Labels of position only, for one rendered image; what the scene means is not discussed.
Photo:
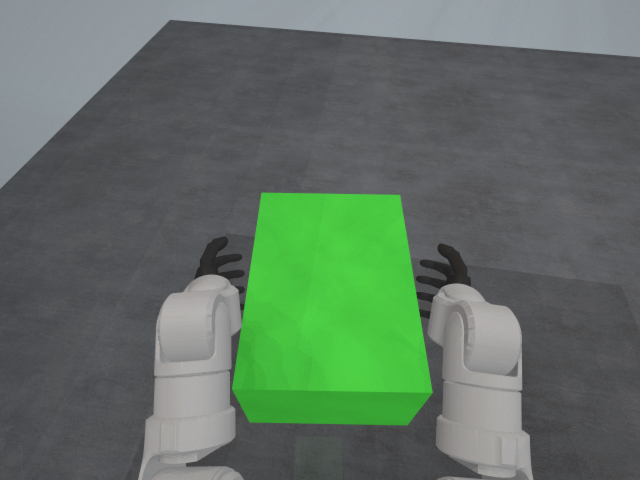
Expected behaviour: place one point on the carton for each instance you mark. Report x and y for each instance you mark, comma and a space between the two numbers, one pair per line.
331, 330

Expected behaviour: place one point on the left robot forearm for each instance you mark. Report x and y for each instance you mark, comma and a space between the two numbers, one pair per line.
192, 415

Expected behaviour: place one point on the right robot forearm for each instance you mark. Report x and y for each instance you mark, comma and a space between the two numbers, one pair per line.
481, 422

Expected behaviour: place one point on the robot right hand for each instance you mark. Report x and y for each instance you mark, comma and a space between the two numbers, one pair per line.
456, 272

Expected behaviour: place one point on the robot left hand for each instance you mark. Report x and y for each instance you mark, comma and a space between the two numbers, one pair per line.
209, 263

